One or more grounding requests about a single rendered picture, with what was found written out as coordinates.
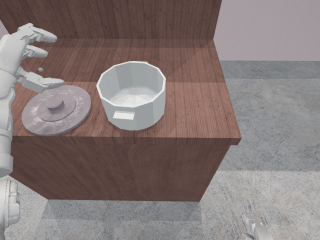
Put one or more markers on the robot left upper arm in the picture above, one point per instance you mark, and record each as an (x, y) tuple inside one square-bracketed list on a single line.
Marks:
[(9, 205)]

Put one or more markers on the table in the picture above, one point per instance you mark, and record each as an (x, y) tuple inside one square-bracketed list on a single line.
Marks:
[(173, 160)]

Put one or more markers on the robot left hand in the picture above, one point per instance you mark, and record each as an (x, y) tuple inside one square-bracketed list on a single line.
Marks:
[(15, 47)]

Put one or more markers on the pot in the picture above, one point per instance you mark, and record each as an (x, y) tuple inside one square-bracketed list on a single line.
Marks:
[(133, 94)]

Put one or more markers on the knob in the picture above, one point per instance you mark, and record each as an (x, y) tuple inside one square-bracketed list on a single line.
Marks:
[(54, 103)]

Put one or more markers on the robot right hand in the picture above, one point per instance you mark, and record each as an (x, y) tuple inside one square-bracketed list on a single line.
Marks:
[(260, 232)]

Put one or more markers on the lid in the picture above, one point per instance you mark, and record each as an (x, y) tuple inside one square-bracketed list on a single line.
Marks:
[(41, 121)]

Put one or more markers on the robot left forearm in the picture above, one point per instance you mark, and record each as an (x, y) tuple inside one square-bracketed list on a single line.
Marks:
[(7, 95)]

